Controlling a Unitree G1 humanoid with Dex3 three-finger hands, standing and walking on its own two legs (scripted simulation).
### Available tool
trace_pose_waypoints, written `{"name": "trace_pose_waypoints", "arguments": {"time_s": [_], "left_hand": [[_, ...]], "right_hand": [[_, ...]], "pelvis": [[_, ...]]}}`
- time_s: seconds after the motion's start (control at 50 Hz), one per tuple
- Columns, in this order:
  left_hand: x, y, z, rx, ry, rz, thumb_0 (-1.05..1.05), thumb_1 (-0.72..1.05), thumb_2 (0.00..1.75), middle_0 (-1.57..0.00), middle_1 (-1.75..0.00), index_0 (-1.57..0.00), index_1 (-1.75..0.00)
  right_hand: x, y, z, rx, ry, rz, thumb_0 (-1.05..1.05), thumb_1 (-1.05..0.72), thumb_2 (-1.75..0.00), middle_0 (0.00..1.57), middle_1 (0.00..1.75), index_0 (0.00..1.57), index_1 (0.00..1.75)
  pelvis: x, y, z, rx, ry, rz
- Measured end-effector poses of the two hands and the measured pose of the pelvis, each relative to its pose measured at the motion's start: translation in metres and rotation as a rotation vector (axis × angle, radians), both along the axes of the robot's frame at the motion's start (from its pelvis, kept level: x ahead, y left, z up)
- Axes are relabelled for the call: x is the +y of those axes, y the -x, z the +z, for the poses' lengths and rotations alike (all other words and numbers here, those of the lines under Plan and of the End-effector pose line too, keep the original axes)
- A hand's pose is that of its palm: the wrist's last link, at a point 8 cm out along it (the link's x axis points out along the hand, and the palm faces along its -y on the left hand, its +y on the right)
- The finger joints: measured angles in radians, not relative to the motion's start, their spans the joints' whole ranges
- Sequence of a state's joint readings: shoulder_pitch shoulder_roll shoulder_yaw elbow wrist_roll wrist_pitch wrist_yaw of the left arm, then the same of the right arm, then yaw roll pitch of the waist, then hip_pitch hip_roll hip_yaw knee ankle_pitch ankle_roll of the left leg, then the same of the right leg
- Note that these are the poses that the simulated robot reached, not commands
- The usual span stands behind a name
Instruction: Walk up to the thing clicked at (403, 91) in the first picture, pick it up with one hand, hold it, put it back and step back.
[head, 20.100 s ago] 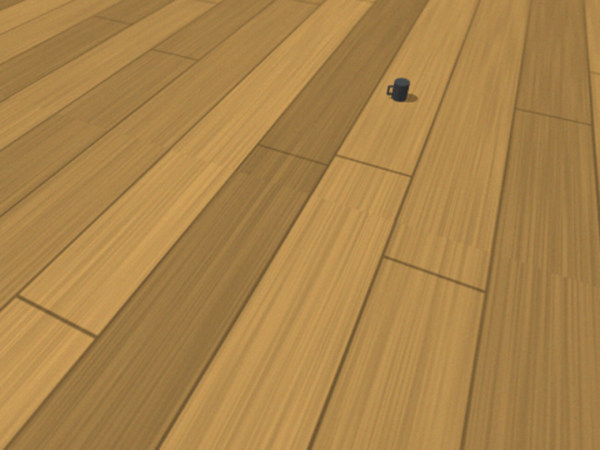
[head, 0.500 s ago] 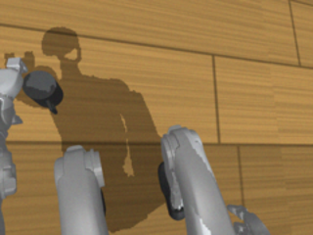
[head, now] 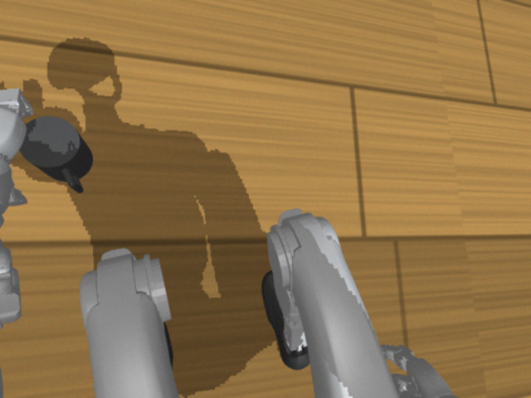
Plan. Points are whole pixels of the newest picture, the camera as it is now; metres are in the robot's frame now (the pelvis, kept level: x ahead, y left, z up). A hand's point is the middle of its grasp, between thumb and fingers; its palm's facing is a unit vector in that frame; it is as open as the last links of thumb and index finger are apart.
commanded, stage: rise first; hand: left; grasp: from above
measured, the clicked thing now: (63, 159) +0.50 +0.25 -0.29
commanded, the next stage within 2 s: approach in 0.76 s
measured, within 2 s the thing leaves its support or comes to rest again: neither
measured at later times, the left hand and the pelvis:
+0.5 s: hand (4, 157) +0.47 +0.29 -0.17, palm faces -0.45 -0.07 -0.89, open 14.2 cm; pelvis +0.00 +0.00 +0.00, yaw -1 degrees
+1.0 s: hand (3, 152) +0.48 +0.29 -0.16, palm faces -0.44 -0.05 -0.89, open 14.0 cm; pelvis +0.00 +0.00 +0.00, yaw +0 degrees
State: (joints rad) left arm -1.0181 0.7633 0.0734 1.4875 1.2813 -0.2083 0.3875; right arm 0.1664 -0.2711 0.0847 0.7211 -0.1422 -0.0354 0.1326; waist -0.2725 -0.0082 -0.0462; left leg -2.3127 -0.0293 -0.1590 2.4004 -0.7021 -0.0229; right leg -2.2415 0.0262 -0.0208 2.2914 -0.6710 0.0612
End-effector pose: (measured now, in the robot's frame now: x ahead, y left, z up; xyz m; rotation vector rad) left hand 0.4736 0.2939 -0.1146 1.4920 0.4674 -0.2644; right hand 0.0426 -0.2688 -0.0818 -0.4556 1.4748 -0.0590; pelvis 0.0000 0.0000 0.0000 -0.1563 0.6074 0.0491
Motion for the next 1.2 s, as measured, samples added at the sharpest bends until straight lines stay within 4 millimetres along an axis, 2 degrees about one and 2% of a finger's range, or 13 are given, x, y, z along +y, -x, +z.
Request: {"name": "trace_pose_waypoints", "arguments": {"time_s": [0.38, 0.94, 1.06, 1.2], "left_hand": [[0.001, -0.008, -0.001, -0.008, -0.004, 0.003, 0.00, -0.56, 1.03, -0.09, -1.05, -0.08, -1.05], [0.002, -0.006, 0.011, 0.000, -0.009, -0.003, 0.00, -0.56, 1.03, -0.09, -1.06, -0.08, -1.05], [-0.014, -0.015, 0.015, -0.014, -0.005, -0.032, 0.00, -0.52, 1.02, -0.10, -1.10, -0.10, -1.08], [-0.050, -0.039, 0.018, -0.040, 0.015, -0.064, 0.00, -0.49, 1.01, -0.10, -1.13, -0.12, -1.10]], "right_hand": [[0.004, 0.011, 0.000, 0.013, -0.001, -0.002, 0.00, -0.91, -0.90, 0.20, 0.30, 0.20, 0.30], [0.002, 0.008, 0.004, -0.016, 0.004, 0.001, 0.00, -0.91, -0.90, 0.20, 0.30, 0.20, 0.30], [0.003, 0.011, 0.006, -0.004, 0.005, -0.004, 0.00, -0.92, -0.90, 0.20, 0.30, 0.20, 0.30], [0.002, 0.021, 0.010, -0.007, 0.018, -0.017, 0.00, -0.91, -0.90, 0.20, 0.30, 0.21, 0.30]], "pelvis": [[0.001, 0.002, -0.004, -0.009, 0.008, -0.002], [0.001, 0.005, 0.000, -0.013, 0.006, -0.001], [0.000, 0.004, 0.001, -0.007, 0.001, 0.000], [-0.001, 0.005, 0.001, -0.002, 0.001, -0.005]]}}
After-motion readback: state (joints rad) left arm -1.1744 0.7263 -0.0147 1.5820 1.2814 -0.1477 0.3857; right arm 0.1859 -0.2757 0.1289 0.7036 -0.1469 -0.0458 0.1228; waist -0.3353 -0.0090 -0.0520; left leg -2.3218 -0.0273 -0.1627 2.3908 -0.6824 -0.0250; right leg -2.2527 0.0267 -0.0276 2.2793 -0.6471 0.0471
